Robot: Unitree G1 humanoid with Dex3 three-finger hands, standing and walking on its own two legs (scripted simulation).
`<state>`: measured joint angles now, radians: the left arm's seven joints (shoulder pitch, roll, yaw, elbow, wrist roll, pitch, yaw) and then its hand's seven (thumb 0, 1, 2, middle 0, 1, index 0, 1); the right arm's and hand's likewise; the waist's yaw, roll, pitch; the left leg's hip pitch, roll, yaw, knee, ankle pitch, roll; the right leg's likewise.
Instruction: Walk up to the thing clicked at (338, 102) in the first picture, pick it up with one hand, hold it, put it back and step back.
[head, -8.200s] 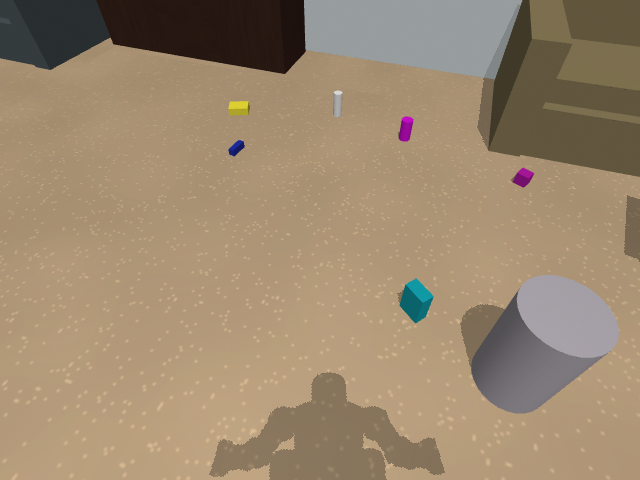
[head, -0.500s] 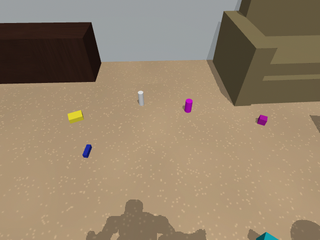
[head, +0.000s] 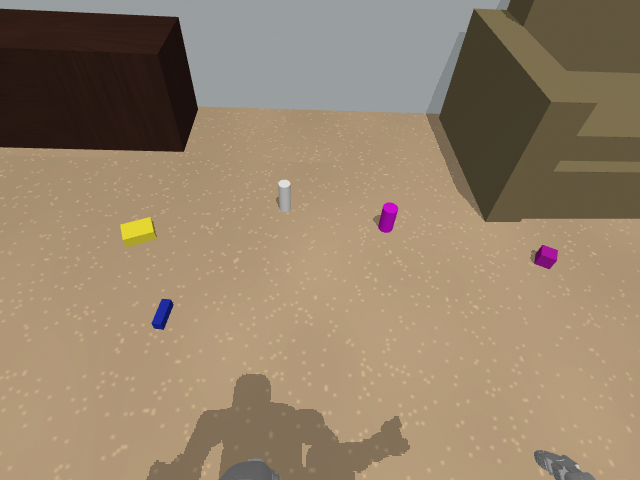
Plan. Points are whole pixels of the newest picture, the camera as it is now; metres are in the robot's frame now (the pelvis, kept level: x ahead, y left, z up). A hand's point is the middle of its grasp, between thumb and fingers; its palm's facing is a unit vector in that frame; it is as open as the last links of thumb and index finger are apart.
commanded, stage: walk up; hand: left
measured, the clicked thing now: (284, 196) +1.28 +0.15 -0.67
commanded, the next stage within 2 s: none
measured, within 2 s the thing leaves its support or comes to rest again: neither
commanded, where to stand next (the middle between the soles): +0.94 -0.05 m, yaw +0 degrees
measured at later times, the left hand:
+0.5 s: hand (164, 397) +0.24 +0.23 -0.09, palm faces +0.02 -0.90 -0.44, open 7.3 cm
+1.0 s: hand (202, 262) +0.50 +0.23 -0.12, palm faces +0.00 -0.94 -0.33, open 7.3 cm
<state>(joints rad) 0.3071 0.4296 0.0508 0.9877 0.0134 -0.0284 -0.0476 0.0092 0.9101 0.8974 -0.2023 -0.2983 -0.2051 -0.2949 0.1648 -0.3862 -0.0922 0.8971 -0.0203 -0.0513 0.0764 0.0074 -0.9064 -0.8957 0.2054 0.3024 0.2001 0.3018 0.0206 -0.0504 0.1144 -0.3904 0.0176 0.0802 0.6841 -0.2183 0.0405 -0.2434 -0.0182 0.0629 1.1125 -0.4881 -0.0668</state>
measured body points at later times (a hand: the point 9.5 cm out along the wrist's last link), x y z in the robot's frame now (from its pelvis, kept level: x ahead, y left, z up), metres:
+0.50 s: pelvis +0.21 -0.06 +0.03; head +0.21 -0.10 +0.47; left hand +0.24 +0.27 -0.06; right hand +0.29 -0.38 -0.11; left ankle +0.21 +0.08 -0.64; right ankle +0.21 -0.17 -0.71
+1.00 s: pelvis +0.44 -0.04 +0.03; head +0.45 -0.01 +0.48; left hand +0.50 +0.28 -0.10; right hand +0.54 -0.34 -0.06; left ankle +0.46 +0.06 -0.71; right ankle +0.47 -0.20 -0.64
